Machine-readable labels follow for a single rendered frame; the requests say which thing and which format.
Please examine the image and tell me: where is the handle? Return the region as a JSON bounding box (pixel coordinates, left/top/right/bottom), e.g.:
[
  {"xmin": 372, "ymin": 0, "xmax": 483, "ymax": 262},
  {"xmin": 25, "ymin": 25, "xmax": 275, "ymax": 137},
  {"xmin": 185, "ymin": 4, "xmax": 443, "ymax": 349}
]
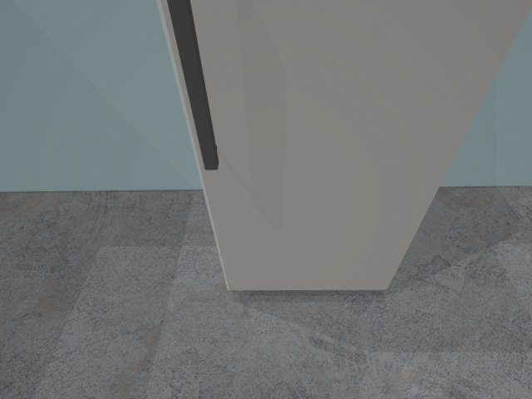
[{"xmin": 167, "ymin": 0, "xmax": 219, "ymax": 170}]

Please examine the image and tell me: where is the fridge door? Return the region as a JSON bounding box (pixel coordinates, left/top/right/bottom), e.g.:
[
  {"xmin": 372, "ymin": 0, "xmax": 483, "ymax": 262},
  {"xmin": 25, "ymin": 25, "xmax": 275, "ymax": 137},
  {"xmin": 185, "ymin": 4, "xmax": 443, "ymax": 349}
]
[{"xmin": 160, "ymin": 0, "xmax": 532, "ymax": 290}]

